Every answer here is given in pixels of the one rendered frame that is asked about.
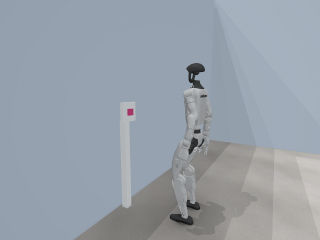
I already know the left robot shin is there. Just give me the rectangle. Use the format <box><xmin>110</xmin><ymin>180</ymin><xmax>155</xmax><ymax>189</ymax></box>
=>
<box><xmin>172</xmin><ymin>177</ymin><xmax>188</xmax><ymax>219</ymax></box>

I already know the robot left upper arm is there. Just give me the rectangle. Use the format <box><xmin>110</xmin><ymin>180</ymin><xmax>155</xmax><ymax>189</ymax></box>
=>
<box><xmin>183</xmin><ymin>88</ymin><xmax>199</xmax><ymax>123</ymax></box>

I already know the robot right upper arm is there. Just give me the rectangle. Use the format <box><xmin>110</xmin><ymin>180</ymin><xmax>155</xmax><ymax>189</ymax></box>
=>
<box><xmin>205</xmin><ymin>89</ymin><xmax>213</xmax><ymax>118</ymax></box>

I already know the left robot hand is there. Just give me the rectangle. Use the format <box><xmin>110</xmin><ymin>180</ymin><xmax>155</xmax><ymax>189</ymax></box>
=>
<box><xmin>175</xmin><ymin>148</ymin><xmax>189</xmax><ymax>171</ymax></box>

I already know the right robot hand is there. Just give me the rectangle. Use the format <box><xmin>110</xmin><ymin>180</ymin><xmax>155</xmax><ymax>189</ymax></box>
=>
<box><xmin>198</xmin><ymin>137</ymin><xmax>210</xmax><ymax>155</ymax></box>

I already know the right robot forearm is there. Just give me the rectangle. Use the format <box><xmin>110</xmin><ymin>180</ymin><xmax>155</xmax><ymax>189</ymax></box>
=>
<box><xmin>202</xmin><ymin>115</ymin><xmax>212</xmax><ymax>138</ymax></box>

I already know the panel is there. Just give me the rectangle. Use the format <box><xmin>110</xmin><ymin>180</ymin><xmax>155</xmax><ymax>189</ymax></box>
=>
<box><xmin>119</xmin><ymin>102</ymin><xmax>136</xmax><ymax>208</ymax></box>

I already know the left robot forearm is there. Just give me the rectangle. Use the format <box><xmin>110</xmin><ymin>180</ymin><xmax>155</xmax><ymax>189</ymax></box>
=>
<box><xmin>181</xmin><ymin>114</ymin><xmax>196</xmax><ymax>150</ymax></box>

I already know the robot right foot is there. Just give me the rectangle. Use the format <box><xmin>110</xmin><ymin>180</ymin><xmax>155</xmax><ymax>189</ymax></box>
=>
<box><xmin>186</xmin><ymin>200</ymin><xmax>200</xmax><ymax>210</ymax></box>

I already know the button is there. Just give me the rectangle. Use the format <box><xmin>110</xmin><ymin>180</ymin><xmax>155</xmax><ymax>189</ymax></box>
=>
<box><xmin>127</xmin><ymin>108</ymin><xmax>134</xmax><ymax>116</ymax></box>

